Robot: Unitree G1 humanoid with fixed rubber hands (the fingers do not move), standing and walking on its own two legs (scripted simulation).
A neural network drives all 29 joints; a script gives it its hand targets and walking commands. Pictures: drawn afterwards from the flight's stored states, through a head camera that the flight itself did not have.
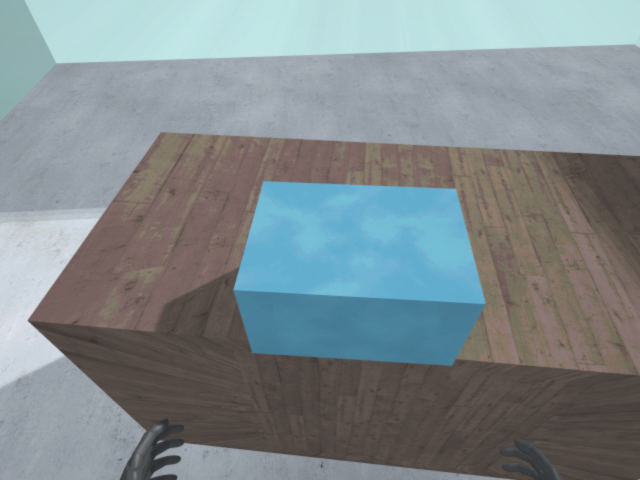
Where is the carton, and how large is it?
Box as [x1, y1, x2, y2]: [233, 181, 485, 365]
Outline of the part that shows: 263,181 233,289 252,352 447,365 452,364 485,304 455,189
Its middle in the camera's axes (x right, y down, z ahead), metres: +0.05 +0.05 +0.60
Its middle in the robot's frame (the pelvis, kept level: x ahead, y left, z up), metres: +0.43 -0.02 +0.00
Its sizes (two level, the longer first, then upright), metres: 0.306 0.214 0.168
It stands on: a pedestal, 0.67 m high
